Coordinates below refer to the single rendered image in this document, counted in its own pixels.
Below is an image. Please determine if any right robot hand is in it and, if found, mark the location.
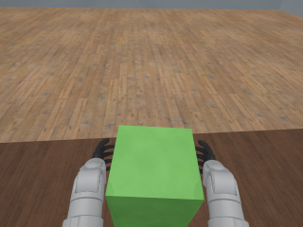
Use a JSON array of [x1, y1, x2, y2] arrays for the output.
[[195, 140, 216, 174]]

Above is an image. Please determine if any left robot forearm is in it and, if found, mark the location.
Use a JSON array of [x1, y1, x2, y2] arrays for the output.
[[62, 158, 106, 227]]

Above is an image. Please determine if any right robot forearm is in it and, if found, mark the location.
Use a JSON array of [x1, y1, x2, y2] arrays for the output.
[[203, 160, 250, 227]]

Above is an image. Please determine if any carton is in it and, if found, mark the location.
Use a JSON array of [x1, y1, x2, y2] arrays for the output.
[[105, 125, 205, 227]]

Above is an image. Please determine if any left robot hand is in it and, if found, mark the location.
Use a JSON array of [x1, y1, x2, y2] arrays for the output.
[[92, 138, 116, 171]]

